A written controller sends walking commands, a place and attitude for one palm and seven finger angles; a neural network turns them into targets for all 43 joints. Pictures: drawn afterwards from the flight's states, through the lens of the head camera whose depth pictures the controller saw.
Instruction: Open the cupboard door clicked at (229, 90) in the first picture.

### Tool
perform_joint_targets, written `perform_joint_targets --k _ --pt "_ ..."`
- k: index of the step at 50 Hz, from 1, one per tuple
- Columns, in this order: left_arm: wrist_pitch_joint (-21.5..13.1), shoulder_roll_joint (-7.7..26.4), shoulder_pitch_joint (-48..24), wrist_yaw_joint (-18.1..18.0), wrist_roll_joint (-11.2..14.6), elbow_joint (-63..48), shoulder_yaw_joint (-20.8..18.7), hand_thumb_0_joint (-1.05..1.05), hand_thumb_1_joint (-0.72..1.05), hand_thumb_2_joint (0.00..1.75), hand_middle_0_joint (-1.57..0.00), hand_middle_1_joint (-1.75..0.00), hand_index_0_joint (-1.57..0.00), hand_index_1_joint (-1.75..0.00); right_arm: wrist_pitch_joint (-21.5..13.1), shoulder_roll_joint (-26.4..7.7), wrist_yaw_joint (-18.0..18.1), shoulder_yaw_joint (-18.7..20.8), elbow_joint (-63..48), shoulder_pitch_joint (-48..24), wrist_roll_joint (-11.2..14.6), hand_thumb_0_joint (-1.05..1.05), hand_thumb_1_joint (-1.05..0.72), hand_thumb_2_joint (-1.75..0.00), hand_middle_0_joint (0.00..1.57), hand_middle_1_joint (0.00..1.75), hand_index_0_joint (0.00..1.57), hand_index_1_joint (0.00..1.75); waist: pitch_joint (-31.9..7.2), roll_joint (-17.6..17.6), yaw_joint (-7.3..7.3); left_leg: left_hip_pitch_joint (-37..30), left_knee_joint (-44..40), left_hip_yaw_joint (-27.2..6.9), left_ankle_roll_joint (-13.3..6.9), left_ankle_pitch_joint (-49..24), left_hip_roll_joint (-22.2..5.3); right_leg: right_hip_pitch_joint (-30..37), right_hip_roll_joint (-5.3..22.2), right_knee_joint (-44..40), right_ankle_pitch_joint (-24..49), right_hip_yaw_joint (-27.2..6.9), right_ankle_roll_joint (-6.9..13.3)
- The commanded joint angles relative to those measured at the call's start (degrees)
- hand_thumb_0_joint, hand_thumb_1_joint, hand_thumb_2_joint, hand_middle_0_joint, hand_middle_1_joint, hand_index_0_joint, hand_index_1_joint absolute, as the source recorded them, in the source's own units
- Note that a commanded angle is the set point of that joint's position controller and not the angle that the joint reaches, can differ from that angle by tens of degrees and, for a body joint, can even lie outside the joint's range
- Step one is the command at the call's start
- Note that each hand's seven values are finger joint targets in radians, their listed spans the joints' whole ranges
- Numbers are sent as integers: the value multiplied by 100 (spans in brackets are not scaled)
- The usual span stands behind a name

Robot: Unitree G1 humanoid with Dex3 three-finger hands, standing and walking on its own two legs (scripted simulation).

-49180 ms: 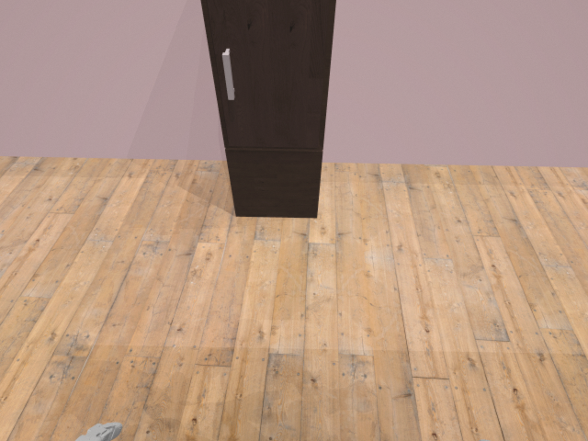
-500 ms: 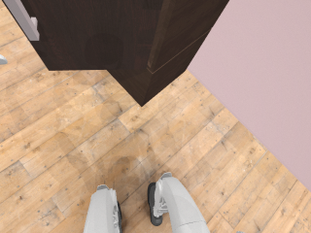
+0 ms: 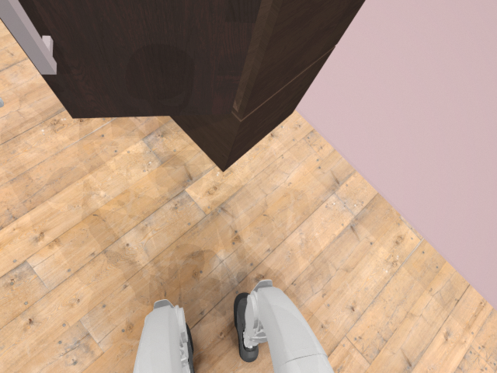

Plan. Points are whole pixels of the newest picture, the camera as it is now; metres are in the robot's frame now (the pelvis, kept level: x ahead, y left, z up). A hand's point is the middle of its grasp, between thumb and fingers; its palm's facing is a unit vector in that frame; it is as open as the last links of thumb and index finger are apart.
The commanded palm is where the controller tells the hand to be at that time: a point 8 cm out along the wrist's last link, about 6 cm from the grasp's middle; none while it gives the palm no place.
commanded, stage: move the hooked fingers beside the handle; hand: left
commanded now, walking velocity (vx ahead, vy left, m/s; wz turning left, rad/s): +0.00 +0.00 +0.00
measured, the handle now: (23, 17) +0.59 +0.24 +0.06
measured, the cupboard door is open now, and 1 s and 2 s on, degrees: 54 54 53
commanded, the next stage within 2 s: slide the fingers in behind the handle in 0.36 s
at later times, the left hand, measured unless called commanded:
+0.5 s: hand out of the picture +0.53 +0.29 +0.05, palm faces +0.02 -1.00 -0.04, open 14.0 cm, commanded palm +0.53 +0.31 +0.05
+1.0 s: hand out of the picture +0.53 +0.27 +0.06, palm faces +0.00 -1.00 -0.04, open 14.0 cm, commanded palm +0.52 +0.28 +0.05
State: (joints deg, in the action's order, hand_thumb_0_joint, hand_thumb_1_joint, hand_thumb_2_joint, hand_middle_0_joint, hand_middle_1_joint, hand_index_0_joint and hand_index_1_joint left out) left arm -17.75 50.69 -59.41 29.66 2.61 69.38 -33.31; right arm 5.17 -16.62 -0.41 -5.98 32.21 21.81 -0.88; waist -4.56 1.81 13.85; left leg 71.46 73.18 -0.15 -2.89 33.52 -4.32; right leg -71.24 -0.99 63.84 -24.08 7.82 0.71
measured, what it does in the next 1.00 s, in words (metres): stands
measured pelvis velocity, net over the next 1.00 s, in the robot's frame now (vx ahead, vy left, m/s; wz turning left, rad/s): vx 0.00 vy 0.00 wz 0.01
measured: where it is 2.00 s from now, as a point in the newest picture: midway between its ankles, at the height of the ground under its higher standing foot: (216, 353)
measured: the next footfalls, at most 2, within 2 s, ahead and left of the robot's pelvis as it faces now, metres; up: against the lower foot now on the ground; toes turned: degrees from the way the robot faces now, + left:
none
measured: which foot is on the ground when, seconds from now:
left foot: down 0.00-1.00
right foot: down 0.00-1.00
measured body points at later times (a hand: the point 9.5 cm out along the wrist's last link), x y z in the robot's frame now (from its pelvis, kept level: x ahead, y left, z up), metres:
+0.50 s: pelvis +0.00 +0.00 +0.00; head +0.20 +0.05 +0.40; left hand +0.53 +0.35 +0.06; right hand +0.00 -0.26 -0.09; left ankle -0.01 +0.08 -0.63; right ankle +0.05 -0.12 -0.63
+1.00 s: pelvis +0.00 +0.00 +0.00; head +0.19 +0.05 +0.40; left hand +0.53 +0.32 +0.06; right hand +0.00 -0.27 -0.09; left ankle -0.01 +0.08 -0.63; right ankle +0.05 -0.12 -0.63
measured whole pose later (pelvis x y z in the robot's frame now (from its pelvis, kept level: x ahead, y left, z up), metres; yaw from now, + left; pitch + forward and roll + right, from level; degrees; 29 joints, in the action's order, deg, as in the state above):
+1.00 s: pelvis +0.00 +0.00 +0.00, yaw +1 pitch +30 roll -7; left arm -19.8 43.4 -58.1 25.1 3.7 68.0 -28.3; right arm 4.8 -16.5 -0.9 -5.1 33.4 21.3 -1.2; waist -5.4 2.0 13.2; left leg 70.3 72.7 -0.3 -2.8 33.1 -3.7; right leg -70.1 -0.6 63.8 -24.0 7.7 0.8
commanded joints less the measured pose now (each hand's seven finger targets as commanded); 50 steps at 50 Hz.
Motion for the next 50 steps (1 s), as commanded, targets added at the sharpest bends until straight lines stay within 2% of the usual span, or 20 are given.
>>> perform_joint_targets --k 1,6,9,13,14,16,18,20,22,26,29,30,32,33,36,38,42,44,47,50 --pt "-337 1562 -1689 67 260 -1196 -99 0 -50 30 -30 -120 -30 -120 22 -1270 110 528 -40 1390 -37 0 -90 -90 20 30 20 30 -3512 1513 -45 -3029 -728 -660 148 -4076 42 1588 -253 -390 1879 -385 43" --pt "-429 1412 -2006 2 299 -1296 2 0 -50 30 -30 -120 -30 -120 27 -1253 113 539 -15 1304 -33 0 -90 -90 20 30 20 30 -3330 1626 7 -3055 -731 -669 178 -3917 46 1351 -247 -385 1685 -372 58" --pt "-502 1549 -2203 -106 234 -1211 -37 0 -50 30 -30 -120 -30 -120 16 -1261 125 514 20 1260 -41 0 -90 -90 20 30 20 30 -3206 1633 34 -2924 -734 -667 205 -3690 62 1339 -241 -386 1539 -374 53" --pt "-564 1448 -2386 -189 144 -1238 117 0 -50 30 -30 -120 -30 -120 11 -1260 129 498 64 1249 -63 0 -90 -90 20 30 20 30 -3302 1887 71 -3251 -717 -748 287 -3896 37 1072 -232 -358 1428 -336 70" --pt "-548 1507 -2301 -205 127 -1174 64 0 -50 30 -30 -120 -30 -120 13 -1267 126 492 41 1249 -59 0 -90 -90 20 30 20 30 -3330 1818 30 -3205 -729 -766 289 -3827 46 1113 -235 -348 1371 -328 73" --pt "-507 1406 -2352 -181 150 -1068 148 0 -50 30 -30 -120 -30 -120 7 -1260 135 474 31 1249 -56 0 -90 -90 20 30 20 30 -3379 1759 103 -3122 -674 -758 239 -3846 56 1138 -231 -312 1479 -338 83" --pt "-469 1727 -2270 -159 129 -1107 -67 0 -50 30 -30 -120 -30 -120 17 -1293 141 467 4 1260 -62 0 -90 -90 20 30 20 30 -3554 1722 -1 -3033 -682 -753 249 -3858 65 1357 -223 -288 1556 -346 65" --pt "-417 1715 -2008 -139 142 -1043 -107 0 -50 30 -30 -120 -30 -120 19 -1268 137 467 -61 1232 -50 0 -90 -90 20 30 20 30 -3534 1590 -48 -2851 -682 -674 195 -3768 79 1555 -224 -303 1685 -374 53" --pt "-436 1775 -2031 -130 128 -1190 -134 0 -50 30 -30 -120 -30 -120 33 -1283 120 466 -75 1255 -52 0 -90 -90 20 30 20 30 -3624 1725 -84 -3033 -707 -731 241 -3945 56 1441 -224 -283 1640 -354 62" --pt "-455 1401 -2185 -135 239 -1253 57 0 -50 30 -30 -120 -30 -120 18 -1248 112 484 -62 1243 -48 0 -90 -90 20 30 20 30 -3478 1479 69 -2883 -719 -720 175 -3603 53 1394 -248 -328 1562 -363 54" --pt "-463 1455 -2328 -156 251 -1128 45 0 -50 30 -30 -120 -30 -120 -5 -1276 121 474 10 1237 -36 0 -90 -90 20 30 20 30 -3359 1356 99 -2621 -737 -696 153 -3146 80 1408 -242 -358 1333 -376 38" --pt "-439 1341 -2291 -176 234 -1065 124 0 -50 30 -30 -120 -30 -120 -15 -1258 119 476 21 1239 -30 0 -90 -90 20 30 20 30 -3304 1447 100 -2641 -762 -678 154 -3080 88 1350 -239 -376 1268 -376 43" --pt "-519 1345 -2386 -228 201 -1407 117 0 -50 30 -30 -120 -30 -120 -30 -1255 97 504 57 1303 -60 0 -90 -90 20 30 20 30 -3654 1905 12 -3193 -779 -769 263 -3602 63 1189 -222 -342 1341 -348 71" --pt "-513 1334 -2146 -255 204 -1352 55 0 -50 30 -30 -120 -30 -120 -24 -1255 82 519 55 1320 -70 0 -90 -90 20 30 20 30 -3718 1829 -40 -3236 -765 -769 277 -3731 60 1227 -225 -345 1402 -337 71" --pt "-469 1217 -2005 -306 232 -1198 86 0 -50 30 -30 -120 -30 -120 -6 -1221 75 501 43 1310 -62 0 -90 -90 20 30 20 30 -3471 1489 11 -2917 -757 -701 185 -3571 71 1419 -236 -365 1545 -371 67" --pt "-411 1069 -2118 -338 222 -1165 229 0 -50 30 -30 -120 -30 -120 2 -1212 68 494 29 1258 -47 0 -90 -90 20 30 20 30 -3257 1466 50 -2738 -806 -649 164 -3306 84 1437 -231 -410 1459 -378 49" --pt "-502 1035 -2155 -435 165 -1341 245 0 -50 30 -30 -120 -30 -120 -12 -1209 61 525 55 1306 -64 0 -90 -90 20 30 20 30 -3454 1641 15 -3020 -816 -678 214 -3452 81 1365 -227 -409 1439 -381 68" --pt "-515 940 -2139 -459 205 -1212 285 0 -50 30 -30 -120 -30 -120 -20 -1208 65 518 75 1273 -70 0 -90 -90 20 30 20 30 -3269 1316 93 -2738 -815 -640 159 -3193 93 1490 -229 -441 1440 -396 50" --pt "-604 703 -2272 -461 258 -1486 429 0 -50 30 -30 -120 -30 -120 -34 -1186 54 548 79 1271 -69 0 -90 -90 20 30 20 30 -3515 1688 45 -3147 -842 -692 222 -3529 87 1380 -210 -419 1501 -381 77" --pt "-610 622 -2144 -536 283 -1358 396 0 -50 30 -30 -120 -30 -120 -30 -1180 44 560 107 1265 -73 0 -90 -90 20 30 20 30 -3427 1526 28 -3121 -859 -718 242 -3539 86 1372 -221 -432 1465 -359 75"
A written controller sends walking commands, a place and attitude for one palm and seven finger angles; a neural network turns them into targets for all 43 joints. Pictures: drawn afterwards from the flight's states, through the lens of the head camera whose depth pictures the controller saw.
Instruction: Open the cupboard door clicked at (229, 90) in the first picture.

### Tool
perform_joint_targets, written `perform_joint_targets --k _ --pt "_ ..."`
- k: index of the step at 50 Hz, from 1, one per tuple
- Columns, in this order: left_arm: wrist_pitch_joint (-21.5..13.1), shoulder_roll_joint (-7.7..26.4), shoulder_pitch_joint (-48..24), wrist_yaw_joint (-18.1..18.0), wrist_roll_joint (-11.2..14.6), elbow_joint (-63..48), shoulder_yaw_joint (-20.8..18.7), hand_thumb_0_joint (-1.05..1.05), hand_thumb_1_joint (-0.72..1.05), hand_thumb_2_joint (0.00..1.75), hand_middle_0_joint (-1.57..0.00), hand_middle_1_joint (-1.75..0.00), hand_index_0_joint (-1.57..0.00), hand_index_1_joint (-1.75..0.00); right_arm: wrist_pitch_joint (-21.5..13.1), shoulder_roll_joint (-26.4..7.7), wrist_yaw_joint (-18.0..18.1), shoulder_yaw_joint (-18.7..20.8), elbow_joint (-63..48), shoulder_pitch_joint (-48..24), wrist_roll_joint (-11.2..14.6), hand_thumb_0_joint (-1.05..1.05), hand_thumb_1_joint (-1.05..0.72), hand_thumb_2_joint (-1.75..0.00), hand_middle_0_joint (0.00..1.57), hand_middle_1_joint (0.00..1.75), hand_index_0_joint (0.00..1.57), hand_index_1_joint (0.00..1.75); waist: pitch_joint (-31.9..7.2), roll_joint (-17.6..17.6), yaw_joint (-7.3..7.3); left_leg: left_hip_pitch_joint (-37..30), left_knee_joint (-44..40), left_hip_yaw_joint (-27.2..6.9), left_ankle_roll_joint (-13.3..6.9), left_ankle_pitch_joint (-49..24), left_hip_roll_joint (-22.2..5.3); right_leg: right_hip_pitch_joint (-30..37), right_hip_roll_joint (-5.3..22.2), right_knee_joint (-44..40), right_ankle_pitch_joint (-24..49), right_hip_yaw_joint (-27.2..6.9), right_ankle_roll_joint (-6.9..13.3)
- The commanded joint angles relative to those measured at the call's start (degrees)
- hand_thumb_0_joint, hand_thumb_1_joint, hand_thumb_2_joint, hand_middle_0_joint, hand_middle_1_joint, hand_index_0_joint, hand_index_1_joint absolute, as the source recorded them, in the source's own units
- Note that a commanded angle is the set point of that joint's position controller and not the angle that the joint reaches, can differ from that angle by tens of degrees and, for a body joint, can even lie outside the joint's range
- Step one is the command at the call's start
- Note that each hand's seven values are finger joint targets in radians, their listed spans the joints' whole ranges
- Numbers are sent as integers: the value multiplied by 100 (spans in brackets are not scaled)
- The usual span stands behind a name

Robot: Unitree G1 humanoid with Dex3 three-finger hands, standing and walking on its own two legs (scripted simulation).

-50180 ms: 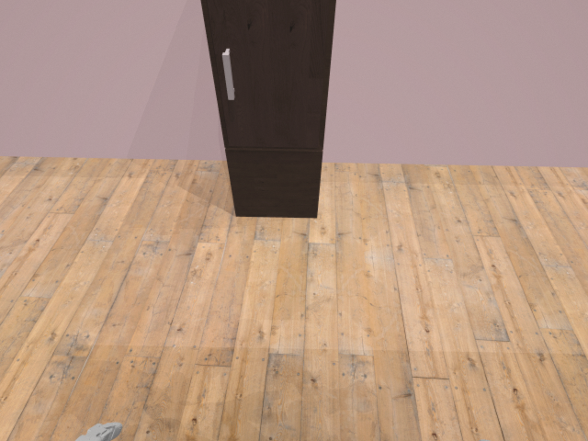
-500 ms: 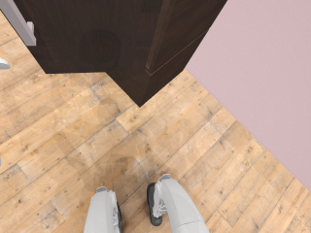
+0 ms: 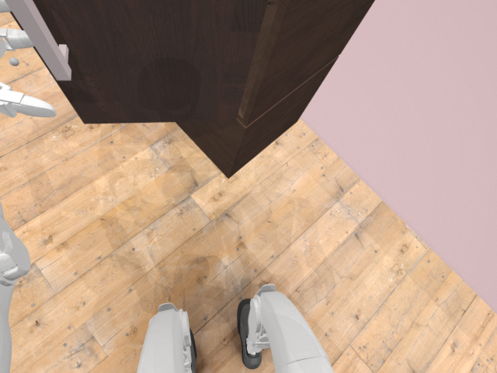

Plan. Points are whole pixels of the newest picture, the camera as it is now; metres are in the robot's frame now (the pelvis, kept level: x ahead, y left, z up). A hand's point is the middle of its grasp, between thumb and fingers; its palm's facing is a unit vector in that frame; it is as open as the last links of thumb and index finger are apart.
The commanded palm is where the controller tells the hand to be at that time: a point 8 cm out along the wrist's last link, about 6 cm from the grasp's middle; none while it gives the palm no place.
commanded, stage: slide the fingers in behind the handle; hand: left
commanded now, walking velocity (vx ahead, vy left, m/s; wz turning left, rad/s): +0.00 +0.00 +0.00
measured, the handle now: (43, 26) +0.59 +0.23 +0.06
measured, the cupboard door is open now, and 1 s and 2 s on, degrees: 54 53 53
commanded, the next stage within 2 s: close the thumb around the handle in 1.06 s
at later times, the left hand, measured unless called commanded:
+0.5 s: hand (48, 63) +0.54 +0.22 +0.06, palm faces +0.00 -1.00 -0.02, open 14.0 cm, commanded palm +0.52 +0.25 +0.05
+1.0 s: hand (57, 63) +0.54 +0.21 +0.06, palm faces +0.01 -1.00 -0.04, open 14.0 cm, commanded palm +0.52 +0.24 +0.05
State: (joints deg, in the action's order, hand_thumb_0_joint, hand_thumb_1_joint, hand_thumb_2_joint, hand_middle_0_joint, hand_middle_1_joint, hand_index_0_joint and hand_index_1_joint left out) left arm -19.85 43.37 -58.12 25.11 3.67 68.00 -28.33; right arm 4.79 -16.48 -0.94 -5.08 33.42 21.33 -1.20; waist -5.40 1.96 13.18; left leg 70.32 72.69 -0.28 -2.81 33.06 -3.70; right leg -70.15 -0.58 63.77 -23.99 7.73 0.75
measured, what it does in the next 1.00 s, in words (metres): stands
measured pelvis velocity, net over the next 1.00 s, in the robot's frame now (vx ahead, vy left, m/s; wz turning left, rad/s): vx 0.00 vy -0.01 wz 0.01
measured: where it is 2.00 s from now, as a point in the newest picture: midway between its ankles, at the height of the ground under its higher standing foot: (219, 359)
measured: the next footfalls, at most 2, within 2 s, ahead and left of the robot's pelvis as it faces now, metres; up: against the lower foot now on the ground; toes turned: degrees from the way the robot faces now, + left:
none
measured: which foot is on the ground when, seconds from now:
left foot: down 0.00-1.00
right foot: down 0.00-1.00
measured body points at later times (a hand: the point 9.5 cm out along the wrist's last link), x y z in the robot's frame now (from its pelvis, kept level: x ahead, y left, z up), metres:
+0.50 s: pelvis +0.00 +0.00 +0.00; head +0.19 +0.03 +0.41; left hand +0.53 +0.27 +0.06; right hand +0.00 -0.27 -0.10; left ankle -0.01 +0.08 -0.63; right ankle +0.05 -0.12 -0.63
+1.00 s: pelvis +0.00 -0.01 +0.00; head +0.18 +0.02 +0.41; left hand +0.53 +0.26 +0.06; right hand +0.00 -0.27 -0.10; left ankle -0.01 +0.08 -0.63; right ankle +0.05 -0.12 -0.63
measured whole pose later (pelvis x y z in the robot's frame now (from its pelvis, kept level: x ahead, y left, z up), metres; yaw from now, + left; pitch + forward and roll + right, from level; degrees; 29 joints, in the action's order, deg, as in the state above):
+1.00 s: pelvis +0.00 -0.01 +0.00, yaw +1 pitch +29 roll -5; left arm -23.3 36.1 -57.3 18.4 3.7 68.7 -25.8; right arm 4.1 -15.8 -1.4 -4.3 34.5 21.1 -1.3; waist -5.6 2.4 12.3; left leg 68.2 71.8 0.6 -2.2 32.7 -3.4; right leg -69.2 -0.4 64.7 -24.5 6.7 1.3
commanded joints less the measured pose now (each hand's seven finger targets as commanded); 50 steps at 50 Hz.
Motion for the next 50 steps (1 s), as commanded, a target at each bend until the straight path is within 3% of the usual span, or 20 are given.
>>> perform_joint_targets --k 1,5,7,9,11,15,18,19,20,21,22,24,29,30,33,35,36,40,44,50 --pt "-429 1273 -2349 -105 199 -1289 -65 0 -50 30 -30 -120 -30 -120 2 -1180 92 476 -16 1328 -45 0 -90 -90 20 30 20 30 -3358 1505 122 -3024 -779 -691 208 -3537 29 1251 -269 -409 1518 -362 82" --pt "-359 1367 -2256 -276 106 -1014 -136 0 -50 30 -30 -120 -30 -120 11 -1153 99 445 -71 1257 -32 0 -90 -90 20 30 20 30 -3095 1188 115 -2440 -798 -542 126 -3034 85 1584 -251 -441 1525 -434 51" --pt "-466 1561 -2309 -354 43 -1276 -275 0 -50 30 -30 -120 -30 -120 0 -1137 87 446 -89 1282 -60 0 -90 -90 20 30 20 30 -3430 1459 -4 -2619 -775 -546 160 -3280 82 1706 -244 -353 1696 -445 78" --pt "-517 1423 -2035 -390 18 -1302 -214 0 -50 30 -30 -120 -30 -120 3 -1118 58 469 -107 1265 -54 0 -90 -90 20 30 20 30 -3527 1450 -36 -2794 -777 -549 189 -3512 72 1697 -240 -367 1795 -443 69" --pt "-557 1078 -2122 -366 89 -1353 8 0 -50 30 -30 -120 -30 -120 -4 -1087 44 477 -96 1267 -53 0 -90 -90 20 30 20 30 -3364 1376 62 -2849 -781 -571 171 -3534 61 1605 -250 -390 1795 -427 74" --pt "-492 941 -2151 -332 207 -1240 31 0 -50 30 -30 -120 -30 -120 0 -1115 62 503 -45 1230 -24 0 -90 -90 20 30 20 30 -3341 1160 96 -2699 -835 -548 157 -3217 81 1698 -252 -454 1689 -439 45" --pt "-545 972 -2108 -386 213 -1376 -61 0 -50 30 -30 -120 -30 -120 -19 -1101 63 525 -35 1259 -35 0 -90 -90 20 30 20 30 -3532 1383 -34 -2924 -853 -565 199 -3441 91 1690 -237 -430 1741 -436 62" --pt "-567 868 -2181 -432 212 -1443 12 0 -50 30 -30 -120 -30 -120 -28 -1086 52 523 -26 1254 -47 0 -90 -90 20 30 20 30 -3518 1278 20 -2909 -848 -575 190 -3430 89 1688 -241 -435 1760 -431 54" --pt "-565 763 -2127 -467 194 -1378 76 0 -50 30 -30 -120 -30 -120 -33 -1065 40 525 -19 1241 -45 0 -90 -90 20 30 20 30 -3438 1232 33 -2802 -839 -531 176 -3312 100 1711 -241 -456 1741 -449 48" --pt "-605 920 -2083 -510 199 -1324 -85 0 -50 30 -30 -120 -30 -120 -35 -1067 50 523 -26 1274 -57 0 -90 -90 20 30 20 30 -3368 1053 19 -2704 -828 -530 156 -3316 99 1806 -248 -431 1820 -447 63" --pt "-603 959 -1984 -542 141 -1222 -83 0 -50 30 -30 -120 -30 -120 -20 -1064 50 510 -38 1245 -50 0 -90 -90 20 30 20 30 -3316 1122 -28 -2581 -834 -492 158 -3221 111 1843 -236 -423 1782 -472 58" --pt "-573 855 -2106 -624 108 -1069 7 0 -50 30 -30 -120 -30 -120 -31 -1053 48 496 -40 1205 -46 0 -90 -90 20 30 20 30 -3032 946 50 -2311 -864 -453 123 -2840 126 1822 -231 -465 1584 -486 39" --pt "-753 812 -2391 -749 34 -1362 69 0 -50 30 -30 -120 -30 -120 -68 -1041 37 514 -33 1216 -83 0 -90 -90 20 30 20 30 -3373 1257 23 -2659 -844 -505 174 -3055 123 1731 -217 -389 1617 -479 64" --pt "-774 633 -2313 -746 63 -1391 166 0 -50 30 -30 -120 -30 -120 -82 -1021 18 528 -39 1207 -79 0 -90 -90 20 30 20 30 -3462 1342 22 -2725 -830 -484 174 -3117 136 1761 -221 -400 1686 -492 61" --pt "-744 517 -2262 -760 113 -1136 202 0 -50 30 -30 -120 -30 -120 -63 -1040 26 532 -1 1203 -71 0 -90 -90 20 30 20 30 -3263 1038 95 -2542 -821 -480 155 -2983 130 1749 -218 -420 1660 -491 42" --pt "-666 830 -2289 -790 69 -1057 -3 0 -50 30 -30 -120 -30 -120 -55 -1077 45 515 -31 1222 -63 0 -90 -90 20 30 20 30 -3234 877 59 -2242 -839 -444 117 -2751 151 1952 -211 -414 1611 -522 34" --pt "-698 915 -2356 -807 62 -1173 -67 0 -50 30 -30 -120 -30 -120 -67 -1066 53 513 -58 1221 -69 0 -90 -90 20 30 20 30 -3395 1012 12 -2269 -813 -431 111 -2811 165 2007 -212 -367 1692 -543 59" --pt "-702 1029 -2247 -813 -51 -1204 -67 0 -50 30 -30 -120 -30 -120 -66 -1041 57 496 -91 1204 -64 0 -90 -90 20 30 20 30 -3431 1017 -47 -2161 -810 -380 104 -2795 176 2204 -197 -373 1809 -590 46" --pt "-778 798 -2202 -736 64 -1283 39 0 -50 30 -30 -120 -30 -120 -83 -1042 41 524 -60 1191 -55 0 -90 -90 20 30 20 30 -3503 1097 -20 -2426 -810 -421 133 -2944 153 2045 -213 -381 1808 -553 52" --pt "-613 625 -2417 -702 84 -977 223 0 -50 30 -30 -120 -30 -120 -103 -1072 79 510 31 1217 -41 0 -90 -90 20 30 20 30 -3121 1026 110 -2307 -862 -459 115 -2597 157 1747 -206 -464 1429 -526 34"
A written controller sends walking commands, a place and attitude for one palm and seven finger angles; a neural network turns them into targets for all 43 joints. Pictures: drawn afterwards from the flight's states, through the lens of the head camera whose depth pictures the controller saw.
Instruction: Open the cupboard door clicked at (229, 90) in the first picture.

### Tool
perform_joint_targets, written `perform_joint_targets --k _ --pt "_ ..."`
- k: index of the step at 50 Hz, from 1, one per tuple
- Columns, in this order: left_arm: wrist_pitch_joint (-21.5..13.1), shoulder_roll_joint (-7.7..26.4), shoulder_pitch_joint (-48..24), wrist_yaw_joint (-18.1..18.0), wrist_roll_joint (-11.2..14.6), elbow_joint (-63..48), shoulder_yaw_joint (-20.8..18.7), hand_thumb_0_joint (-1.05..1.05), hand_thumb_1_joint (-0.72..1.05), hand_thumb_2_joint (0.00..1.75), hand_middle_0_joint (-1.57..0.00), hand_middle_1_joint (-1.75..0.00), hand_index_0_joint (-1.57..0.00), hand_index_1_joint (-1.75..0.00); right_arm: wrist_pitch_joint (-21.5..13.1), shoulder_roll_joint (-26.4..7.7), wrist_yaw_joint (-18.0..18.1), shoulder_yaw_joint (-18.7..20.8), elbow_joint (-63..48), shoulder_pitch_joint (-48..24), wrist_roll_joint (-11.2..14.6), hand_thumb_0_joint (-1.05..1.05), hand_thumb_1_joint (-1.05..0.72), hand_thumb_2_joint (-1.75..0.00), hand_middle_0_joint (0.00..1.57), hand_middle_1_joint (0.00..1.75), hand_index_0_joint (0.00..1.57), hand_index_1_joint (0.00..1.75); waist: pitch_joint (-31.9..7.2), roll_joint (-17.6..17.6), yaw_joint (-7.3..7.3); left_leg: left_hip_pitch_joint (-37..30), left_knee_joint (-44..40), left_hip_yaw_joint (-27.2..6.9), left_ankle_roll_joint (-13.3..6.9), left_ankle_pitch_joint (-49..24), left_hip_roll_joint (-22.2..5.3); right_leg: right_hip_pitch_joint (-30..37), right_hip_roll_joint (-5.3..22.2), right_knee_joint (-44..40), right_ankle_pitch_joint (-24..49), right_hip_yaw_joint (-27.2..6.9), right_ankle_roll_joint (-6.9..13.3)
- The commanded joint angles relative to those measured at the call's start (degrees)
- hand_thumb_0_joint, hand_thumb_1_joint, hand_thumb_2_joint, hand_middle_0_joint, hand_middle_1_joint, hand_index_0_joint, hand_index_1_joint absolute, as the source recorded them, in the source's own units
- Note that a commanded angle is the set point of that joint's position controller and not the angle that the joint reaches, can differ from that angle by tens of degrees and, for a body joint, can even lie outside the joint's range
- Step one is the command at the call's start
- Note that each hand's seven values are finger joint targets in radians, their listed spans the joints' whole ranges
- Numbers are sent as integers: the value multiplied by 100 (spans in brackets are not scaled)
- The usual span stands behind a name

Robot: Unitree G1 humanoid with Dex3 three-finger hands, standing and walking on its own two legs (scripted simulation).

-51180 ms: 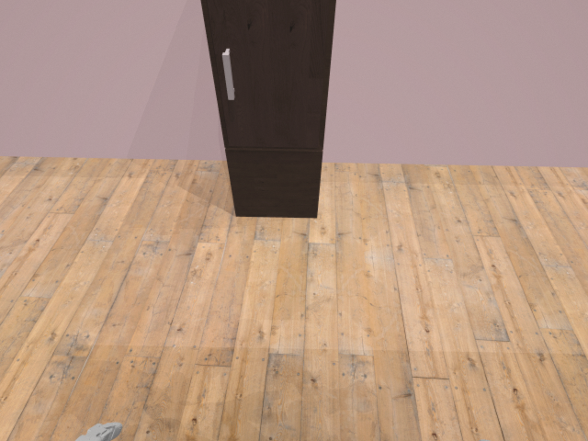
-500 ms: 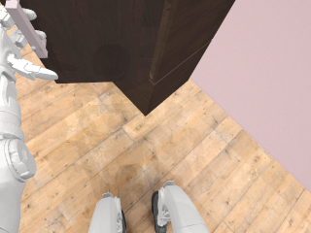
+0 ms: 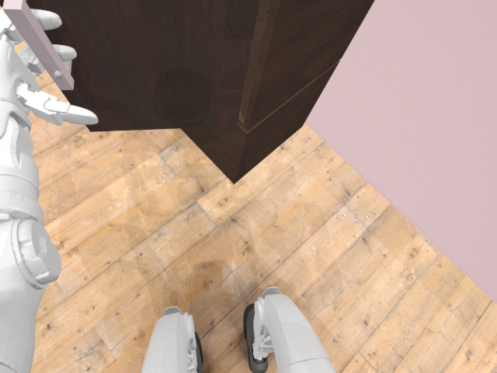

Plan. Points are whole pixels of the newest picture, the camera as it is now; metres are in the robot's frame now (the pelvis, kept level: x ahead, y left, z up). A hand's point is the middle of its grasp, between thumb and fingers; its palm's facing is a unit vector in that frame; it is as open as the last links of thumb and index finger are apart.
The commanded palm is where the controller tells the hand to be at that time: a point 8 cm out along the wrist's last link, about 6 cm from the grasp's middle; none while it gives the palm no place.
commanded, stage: slide the fingers in behind the handle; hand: left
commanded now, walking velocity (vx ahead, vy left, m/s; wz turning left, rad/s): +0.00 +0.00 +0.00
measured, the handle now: (45, 40) +0.60 +0.23 +0.06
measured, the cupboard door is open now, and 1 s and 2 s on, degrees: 53 53 98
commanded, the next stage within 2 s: close the thumb around the handle in 0.06 s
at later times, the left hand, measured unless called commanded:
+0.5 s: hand (61, 71) +0.55 +0.21 +0.05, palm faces +0.00 -1.00 -0.04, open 10.6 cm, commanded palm +0.54 +0.24 +0.05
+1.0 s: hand (67, 71) +0.55 +0.21 +0.04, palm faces +0.00 -1.00 -0.03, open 5.3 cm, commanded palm +0.53 +0.24 +0.05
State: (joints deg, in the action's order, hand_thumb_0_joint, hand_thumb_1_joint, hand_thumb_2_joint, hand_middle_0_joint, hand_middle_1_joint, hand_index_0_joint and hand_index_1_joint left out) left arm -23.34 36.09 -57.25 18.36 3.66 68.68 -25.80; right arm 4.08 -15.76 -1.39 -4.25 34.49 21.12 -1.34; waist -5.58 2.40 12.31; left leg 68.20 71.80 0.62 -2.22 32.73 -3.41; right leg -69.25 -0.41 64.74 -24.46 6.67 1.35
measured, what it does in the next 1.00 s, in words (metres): stands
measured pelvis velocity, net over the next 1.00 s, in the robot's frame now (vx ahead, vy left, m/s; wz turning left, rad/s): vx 0.01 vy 0.00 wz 0.00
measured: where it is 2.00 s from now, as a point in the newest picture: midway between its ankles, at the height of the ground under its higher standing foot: (225, 365)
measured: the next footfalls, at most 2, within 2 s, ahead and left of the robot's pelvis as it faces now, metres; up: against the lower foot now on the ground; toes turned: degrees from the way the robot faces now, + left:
none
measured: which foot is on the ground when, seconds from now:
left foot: down 0.00-1.00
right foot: down 0.00-1.00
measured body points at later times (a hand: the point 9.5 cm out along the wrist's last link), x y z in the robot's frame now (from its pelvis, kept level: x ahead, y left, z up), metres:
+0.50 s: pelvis +0.00 +0.00 +0.00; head +0.19 +0.03 +0.40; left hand +0.54 +0.27 +0.05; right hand +0.00 -0.26 -0.11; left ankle +0.00 +0.09 -0.63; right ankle +0.05 -0.11 -0.63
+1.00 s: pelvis +0.01 +0.00 +0.00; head +0.20 +0.03 +0.40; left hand +0.55 +0.26 +0.05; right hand +0.00 -0.26 -0.10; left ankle +0.00 +0.09 -0.63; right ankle +0.05 -0.11 -0.63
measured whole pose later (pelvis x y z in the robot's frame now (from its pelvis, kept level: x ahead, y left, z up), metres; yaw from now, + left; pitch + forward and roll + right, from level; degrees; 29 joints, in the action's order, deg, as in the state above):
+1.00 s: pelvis +0.01 +0.00 +0.00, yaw +0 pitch +30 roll -5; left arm -22.6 36.0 -58.4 16.5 2.3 69.1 -25.9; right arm 3.8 -15.7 -1.5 -4.3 34.3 21.1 -1.9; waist -5.7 2.6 13.3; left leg 69.3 72.4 0.4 -2.3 33.4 -3.4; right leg -70.1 -0.5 65.0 -24.9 6.7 1.1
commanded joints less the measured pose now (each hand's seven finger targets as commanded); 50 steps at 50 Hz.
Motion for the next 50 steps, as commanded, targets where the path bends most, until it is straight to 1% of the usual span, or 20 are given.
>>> perform_joint_targets --k 1,4,7,8,11,13,14,15,30,31,33,34,37,38,42,43,44,46,47,50 --pt "-294 1299 -2633 -52 99 -1088 -5 0 -50 30 -30 -120 -30 -120 -52 -1137 132 428 -78 1244 -37 0 -90 -90 20 30 20 30 -3102 978 245 -2140 -754 -564 43 -2558 129 1552 -229 -546 1438 -413 -16" --pt "-344 1574 -2631 -127 25 -1081 -198 0 -50 30 -30 -120 -30 -120 -69 -1150 139 425 -62 1267 -71 0 -90 -90 20 30 20 30 -3314 1055 163 -2117 -693 -558 66 -2673 130 1649 -214 -491 1526 -427 -11" --pt "-420 1319 -2733 -163 3 -1163 14 0 -50 30 -30 -120 -30 -120 -81 -1121 114 425 -54 1263 -86 0 -90 -90 20 30 20 30 -3397 1201 223 -2346 -671 -605 92 -2853 117 1469 -213 -442 1562 -391 -3" --pt "-421 1491 -2662 -188 -10 -1107 -145 0 -50 30 -30 -120 -30 -120 -73 -1149 114 431 -51 1278 -92 0 -90 -90 20 30 20 30 -3398 1104 177 -2298 -667 -605 94 -2852 114 1540 -215 -445 1571 -396 -3" --pt "-398 1616 -2470 -177 -15 -1119 -242 0 -33 37 -31 -122 -31 -122 -53 -1152 102 420 -135 1278 -78 0 -90 -90 20 30 20 30 -3552 992 137 -2166 -640 -550 57 -2973 129 1822 -226 -409 1843 -437 6" --pt "-379 1651 -2532 -157 -40 -1162 -233 0 -22 42 -32 -123 -32 -123 -29 -1144 97 421 -117 1260 -70 0 -90 -90 20 30 20 30 -3471 1116 100 -2178 -680 -562 84 -2908 122 1807 -217 -432 1768 -421 -4" --pt "-352 1479 -2550 -134 -9 -1206 -101 0 -16 44 -32 -124 -32 -124 -34 -1126 84 419 -125 1236 -61 0 -90 -90 20 30 20 30 -3453 1178 150 -2183 -674 -528 69 -2875 128 1797 -224 -459 1783 -442 -13" --pt "-328 1548 -2496 -127 8 -1178 -173 0 -11 47 -33 -124 -33 -124 -32 -1142 90 424 -118 1254 -57 0 -90 -90 20 30 20 30 -3453 1002 147 -2116 -669 -529 55 -2835 124 1849 -228 -471 1777 -440 -15" --pt "-236 1470 -2663 -100 -13 -927 -34 0 73 83 -39 -133 -39 -133 -46 -1143 123 398 -72 1288 -63 0 -90 -90 20 30 20 30 -3201 1055 249 -2032 -669 -574 58 -2732 121 1615 -222 -467 1605 -402 -19" --pt "-269 1384 -2814 -97 5 -1070 8 0 79 85 -39 -134 -39 -134 -61 -1137 121 406 -64 1323 -73 0 -90 -90 20 30 20 30 -3315 1114 292 -2190 -641 -607 55 -2862 112 1514 -229 -418 1659 -380 -4" --pt "-277 1499 -2595 -83 8 -1144 -132 0 90 90 -40 -135 -40 -135 -42 -1155 109 437 -62 1347 -81 0 -90 -90 20 30 20 30 -3609 1220 176 -2415 -638 -614 104 -3123 105 1597 -223 -416 1795 -374 -5" --pt "-251 1489 -2457 -78 12 -1048 -121 0 90 90 -40 -135 -40 -135 -29 -1159 103 425 -73 1336 -73 0 -90 -90 20 30 20 30 -3565 1188 148 -2383 -654 -618 112 -3143 108 1621 -222 -425 1799 -372 1" --pt "-224 1162 -2736 -70 54 -1067 140 0 90 90 -40 -135 -40 -135 -27 -1149 98 428 -28 1327 -69 0 -90 -90 20 30 20 30 -3268 1081 324 -2412 -662 -663 100 -3023 78 1339 -236 -475 1643 -338 -23" --pt "-233 1388 -2751 -89 33 -1110 -22 0 90 90 -40 -135 -40 -135 -19 -1164 109 429 -15 1335 -78 0 -90 -90 20 30 20 30 -3325 1077 268 -2342 -664 -656 97 -2984 82 1467 -233 -462 1658 -346 -16" --pt "-320 1630 -2754 -175 12 -1263 -225 0 90 90 -40 -135 -40 -135 -35 -1151 117 428 -46 1351 -86 0 -90 -90 20 30 20 30 -3603 1225 183 -2424 -642 -646 117 -3171 95 1595 -228 -405 1818 -369 0" --pt "-341 1540 -2728 -188 4 -1273 -166 0 90 90 -40 -135 -40 -135 -41 -1139 106 427 -50 1328 -92 0 -90 -90 20 30 20 30 -3592 1300 190 -2448 -622 -639 123 -3226 105 1555 -223 -404 1838 -377 -3" --pt "-351 1703 -2615 -235 -26 -1198 -303 0 90 90 -40 -135 -40 -135 -28 -1146 99 420 -47 1331 -95 0 -90 -90 20 30 20 30 -3484 1225 126 -2414 -648 -647 134 -3217 92 1590 -227 -404 1812 -362 7" --pt "-378 1466 -2697 -241 -3 -1289 -136 0 90 90 -40 -135 -40 -135 -35 -1122 88 421 -82 1315 -94 0 -90 -90 20 30 20 30 -3461 1154 212 -2437 -642 -643 101 -3193 93 1564 -242 -404 1820 -362 7" --pt "-392 1587 -2626 -250 -21 -1300 -223 0 90 90 -40 -135 -40 -135 -29 -1137 92 428 -83 1309 -94 0 -90 -90 20 30 20 30 -3497 1222 153 -2463 -658 -636 126 -3261 87 1607 -229 -419 1856 -369 -1" --pt "-367 1429 -2403 -226 3 -1254 -135 0 90 90 -40 -135 -40 -135 -23 -1119 68 431 -98 1287 -75 0 -90 -90 20 30 20 30 -3468 1118 135 -2361 -688 -585 109 -3128 107 1745 -240 -461 1868 -387 -7"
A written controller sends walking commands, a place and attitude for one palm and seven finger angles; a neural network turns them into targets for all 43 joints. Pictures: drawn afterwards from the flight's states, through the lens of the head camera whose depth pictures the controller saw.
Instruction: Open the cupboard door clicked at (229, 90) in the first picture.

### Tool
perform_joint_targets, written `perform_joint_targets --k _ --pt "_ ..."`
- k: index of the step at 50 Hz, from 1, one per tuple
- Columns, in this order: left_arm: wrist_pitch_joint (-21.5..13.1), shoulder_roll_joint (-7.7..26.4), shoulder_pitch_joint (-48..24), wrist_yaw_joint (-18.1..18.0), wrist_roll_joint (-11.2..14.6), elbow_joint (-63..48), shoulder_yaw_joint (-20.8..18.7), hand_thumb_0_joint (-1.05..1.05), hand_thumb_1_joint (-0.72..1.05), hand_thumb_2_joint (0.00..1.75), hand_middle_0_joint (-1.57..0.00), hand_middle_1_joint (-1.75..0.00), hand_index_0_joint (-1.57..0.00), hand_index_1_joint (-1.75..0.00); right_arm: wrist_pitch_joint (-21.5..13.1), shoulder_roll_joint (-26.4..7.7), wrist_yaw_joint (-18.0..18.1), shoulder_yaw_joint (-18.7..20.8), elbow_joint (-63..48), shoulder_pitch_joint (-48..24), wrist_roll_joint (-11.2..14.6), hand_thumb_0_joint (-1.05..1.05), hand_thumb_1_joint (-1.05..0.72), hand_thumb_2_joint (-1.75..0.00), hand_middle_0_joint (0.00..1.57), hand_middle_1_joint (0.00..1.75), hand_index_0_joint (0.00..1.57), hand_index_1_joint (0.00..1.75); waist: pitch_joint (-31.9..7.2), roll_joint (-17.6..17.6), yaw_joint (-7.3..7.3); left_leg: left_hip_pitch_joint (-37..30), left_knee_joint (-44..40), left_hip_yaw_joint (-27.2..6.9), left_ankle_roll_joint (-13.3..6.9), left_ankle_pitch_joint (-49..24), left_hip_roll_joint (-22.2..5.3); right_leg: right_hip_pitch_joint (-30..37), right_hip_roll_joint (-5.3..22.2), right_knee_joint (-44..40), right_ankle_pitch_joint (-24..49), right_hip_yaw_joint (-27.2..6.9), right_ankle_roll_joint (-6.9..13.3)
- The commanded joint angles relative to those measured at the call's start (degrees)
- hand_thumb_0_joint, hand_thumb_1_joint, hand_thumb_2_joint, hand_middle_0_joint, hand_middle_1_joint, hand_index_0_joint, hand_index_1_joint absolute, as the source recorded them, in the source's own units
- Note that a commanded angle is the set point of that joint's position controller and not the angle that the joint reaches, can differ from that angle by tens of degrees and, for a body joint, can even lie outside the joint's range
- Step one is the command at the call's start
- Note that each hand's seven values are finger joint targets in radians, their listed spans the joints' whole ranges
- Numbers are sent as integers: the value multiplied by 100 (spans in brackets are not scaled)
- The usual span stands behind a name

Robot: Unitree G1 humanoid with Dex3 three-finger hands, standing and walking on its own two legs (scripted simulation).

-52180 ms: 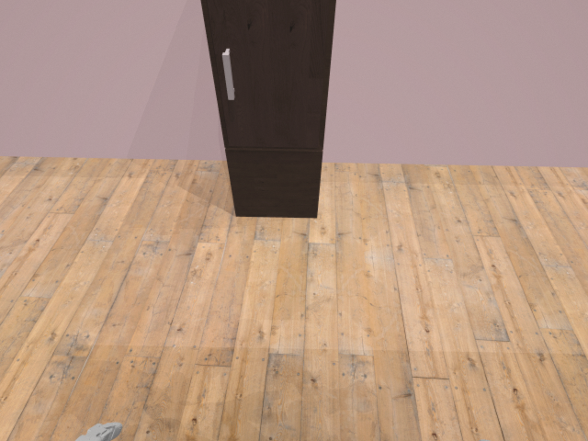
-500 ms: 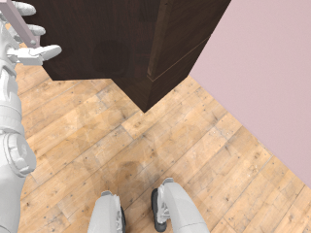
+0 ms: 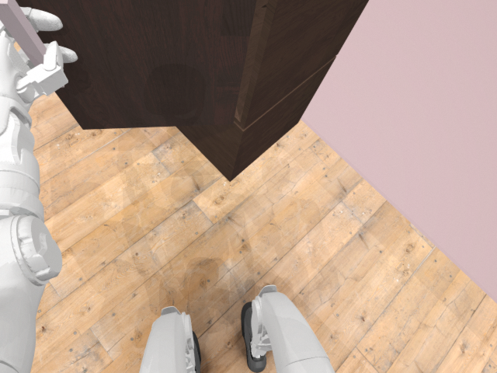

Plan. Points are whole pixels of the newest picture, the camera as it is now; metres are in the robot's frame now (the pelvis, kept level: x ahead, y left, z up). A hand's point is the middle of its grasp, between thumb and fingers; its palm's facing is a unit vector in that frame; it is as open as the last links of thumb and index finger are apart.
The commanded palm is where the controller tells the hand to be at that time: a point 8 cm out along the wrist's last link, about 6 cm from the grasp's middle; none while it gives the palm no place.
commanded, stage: pull the door open along its arc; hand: left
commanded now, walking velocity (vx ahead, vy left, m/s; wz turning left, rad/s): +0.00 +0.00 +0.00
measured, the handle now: (34, 36) +0.59 +0.23 +0.06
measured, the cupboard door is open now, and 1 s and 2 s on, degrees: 53 98 100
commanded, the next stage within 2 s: open thumb and fingers to let go in 1.06 s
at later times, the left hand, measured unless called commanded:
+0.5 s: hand (81, 146) +0.43 +0.17 +0.05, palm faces +0.03 -1.00 +0.02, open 5.7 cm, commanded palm +0.38 +0.23 +0.05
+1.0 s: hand (163, 204) +0.35 +0.08 +0.05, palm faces +0.41 -0.91 -0.03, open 6.0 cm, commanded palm +0.28 +0.11 +0.05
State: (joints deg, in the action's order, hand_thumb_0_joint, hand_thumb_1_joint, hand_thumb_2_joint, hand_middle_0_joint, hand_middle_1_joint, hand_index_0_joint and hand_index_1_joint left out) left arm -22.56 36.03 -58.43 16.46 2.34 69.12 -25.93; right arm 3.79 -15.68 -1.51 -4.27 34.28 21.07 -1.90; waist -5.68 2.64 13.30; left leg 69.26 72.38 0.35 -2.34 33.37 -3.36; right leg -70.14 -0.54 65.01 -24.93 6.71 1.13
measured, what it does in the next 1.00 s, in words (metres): stands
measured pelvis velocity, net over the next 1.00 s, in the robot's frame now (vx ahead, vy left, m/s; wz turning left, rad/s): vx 0.01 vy -0.04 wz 0.06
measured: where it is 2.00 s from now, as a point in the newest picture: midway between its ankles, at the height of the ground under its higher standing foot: (223, 363)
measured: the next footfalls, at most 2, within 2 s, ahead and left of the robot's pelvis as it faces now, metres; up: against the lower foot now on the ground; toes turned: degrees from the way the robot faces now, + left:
none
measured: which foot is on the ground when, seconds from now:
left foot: down 0.00-1.00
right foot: down 0.00-1.00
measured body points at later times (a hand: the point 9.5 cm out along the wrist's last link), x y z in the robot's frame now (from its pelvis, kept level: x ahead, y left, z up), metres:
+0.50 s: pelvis +0.03 +0.00 +0.03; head +0.16 +0.01 +0.46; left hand +0.42 +0.23 +0.05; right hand +0.10 -0.26 -0.08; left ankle -0.01 +0.09 -0.63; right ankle +0.04 -0.12 -0.63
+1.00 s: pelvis +0.01 -0.04 +0.03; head +0.11 -0.05 +0.47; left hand +0.32 +0.12 +0.05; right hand +0.17 -0.25 -0.10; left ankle -0.01 +0.09 -0.63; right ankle +0.04 -0.12 -0.63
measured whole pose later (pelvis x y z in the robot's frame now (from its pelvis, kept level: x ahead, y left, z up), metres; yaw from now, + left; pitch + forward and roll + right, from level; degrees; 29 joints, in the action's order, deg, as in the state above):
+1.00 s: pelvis +0.01 -0.04 +0.03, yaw +3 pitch +19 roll +1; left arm -25.8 -3.4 -5.7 -28.0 -2.5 23.7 2.3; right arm -0.3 -10.3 -2.8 0.2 34.1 12.3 -4.4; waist -8.8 1.4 1.5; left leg 50.1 62.2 1.2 1.1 31.2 -1.5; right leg -54.3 0.5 62.0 -27.0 5.3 4.0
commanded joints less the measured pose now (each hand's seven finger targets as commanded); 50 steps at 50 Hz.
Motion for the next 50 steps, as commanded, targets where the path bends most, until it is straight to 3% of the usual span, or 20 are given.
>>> perform_joint_targets --k 1,4,9,10,16,17,20,21,23,25,26,28,32,35,37,40,42,45,46,50 --pt "-478 1402 -2166 -16 179 -1384 -142 0 90 90 -40 -135 -40 -135 2 -1128 79 437 -107 1307 -31 0 -90 -90 20 30 20 30 -3553 1079 -1 -2532 -758 -566 113 -3314 106 1916 -228 -472 2018 -393 30" --pt "-510 1377 -1709 19 208 -1620 -175 0 90 90 -40 -135 -40 -135 17 -1107 52 467 -174 1246 2 0 -90 -90 20 30 20 30 -3746 1269 -189 -2789 -833 -540 170 -3600 100 2037 -220 -498 2154 -389 24" --pt "-518 1132 -692 58 402 -2194 -178 0 90 90 -40 -135 -40 -135 38 -1055 10 528 -328 1134 72 0 -90 -90 20 30 20 30 -3807 942 -415 -2800 -1014 -455 148 -3762 123 2591 -233 -606 2489 -400 19" --pt "-501 983 -416 62 443 -2279 -100 0 90 90 -40 -135 -40 -135 41 -1033 3 537 -365 1097 95 0 -90 -90 20 30 20 30 -3674 750 -443 -2762 -1079 -428 129 -3714 129 2691 -241 -663 2512 -398 16" --pt "-555 306 1403 19 783 -3342 122 0 90 90 -40 -135 -40 -135 -21 -932 -44 631 -652 828 192 0 -90 -90 20 30 20 30 -3468 507 -786 -2858 -1382 -262 128 -3992 165 3272 -215 -830 2843 -409 35" --pt "-569 143 1787 -2 833 -3519 180 0 90 90 -40 -135 -40 -135 -42 -894 -64 643 -698 743 209 0 -90 -90 20 30 20 30 -3413 613 -863 -2844 -1430 -215 138 -4044 175 3336 -189 -844 2914 -417 24" --pt "-646 -190 2712 -103 985 -4082 282 0 90 90 -40 -135 -40 -135 -108 -834 -94 690 -815 562 238 0 -90 -90 20 30 20 30 -3187 368 -1002 -2766 -1545 -139 134 -4110 182 3583 -158 -858 3083 -429 23" --pt "-708 -387 2994 -611 1256 -4450 -126 0 90 90 -40 -135 -40 -135 -172 -723 -94 714 -902 467 223 0 -90 -90 20 30 20 30 -3097 474 -1251 -2703 -1573 -106 180 -4192 182 3565 -158 -848 3093 -383 42" --pt "-767 -1084 3545 -1343 1307 -4638 59 0 90 90 -40 -135 -40 -135 -280 -617 -172 716 -869 264 199 0 -90 -90 20 30 20 30 -2767 303 -1279 -2577 -1622 -72 269 -4086 175 3456 -124 -819 2994 -341 33" --pt "-827 -1406 3818 -1898 1097 -4921 277 0 90 90 -40 -135 -40 -135 -320 -579 -236 739 -867 154 151 0 -90 -90 20 30 20 30 -2666 205 -1286 -2499 -1637 -40 313 -3876 200 3499 -111 -747 2918 -348 48" --pt "-898 -1369 3781 -2194 951 -5169 284 0 90 90 -40 -135 -40 -135 -333 -561 -226 753 -870 113 109 0 -90 -90 20 30 20 30 -2709 79 -1306 -2461 -1585 -28 296 -3878 203 3571 -94 -686 3001 -377 64" --pt "-950 -1701 3867 -2752 639 -5307 500 0 90 90 -40 -135 -40 -135 -335 -459 -250 744 -850 31 17 0 -90 -90 20 30 20 30 -2652 214 -1341 -2472 -1566 3 340 -3810 227 3554 -50 -612 3029 -413 85" --pt "-962 -2417 3978 -3712 167 -5344 984 0 90 90 -40 -135 -40 -135 -323 -352 -221 757 -865 -232 -136 0 -90 -90 20 30 20 30 -2570 -319 -1318 -2224 -1480 21 309 -3154 292 3623 -14 -590 2868 -457 85" --pt "-979 -2856 3823 -4326 -230 -5548 1419 0 90 90 -40 -135 -40 -135 -342 -264 -190 740 -839 -426 -228 0 -90 -90 20 30 20 30 -2663 -199 -1324 -2237 -1490 14 321 -2835 342 3592 37 -598 2599 -462 90" --pt "-956 -3044 4003 -4479 -460 -5640 1755 0 90 90 -40 -135 -40 -135 -370 -236 -161 758 -827 -475 -256 0 -90 -90 20 30 20 30 -2898 -289 -1312 -2324 -1455 38 294 -2879 353 3720 43 -635 2735 -495 82" --pt "-923 -3301 4044 -4510 -672 -5708 2215 0 90 90 -40 -135 -40 -135 -425 -202 -119 773 -772 -562 -275 0 -90 -90 20 30 20 30 -2810 -511 -1214 -2332 -1490 57 257 -2636 367 3845 63 -776 2709 -542 38" --pt "-918 -3447 4172 -4480 -672 -5893 2423 0 90 90 -40 -135 -40 -135 -469 -166 -75 772 -774 -630 -274 0 -90 -90 20 30 20 30 -2921 -479 -1242 -2394 -1519 68 247 -2606 382 3984 78 -831 2766 -571 37" --pt "-887 -3731 4354 -4472 -538 -5957 2687 0 90 90 -40 -135 -40 -135 -566 -121 -47 740 -733 -790 -249 0 -90 -90 20 30 20 30 -2631 -585 -1196 -2306 -1579 79 237 -2242 413 4023 108 -1023 2503 -617 4" --pt "-892 -3790 4406 -4498 -537 -5988 2767 0 90 90 -40 -135 -40 -135 -600 -123 -32 740 -744 -834 -242 0 -90 -90 20 30 20 30 -2565 -734 -1161 -2255 -1569 47 223 -2155 417 4024 112 -1079 2417 -644 3" --pt "-932 -4126 4794 -4652 -623 -6093 3150 0 90 90 -40 -135 -40 -135 -742 -44 -65 733 -696 -944 -269 0 -90 -90 20 30 20 30 -2426 -683 -1202 -2210 -1584 53 232 -2004 452 4055 188 -1172 2332 -730 -16"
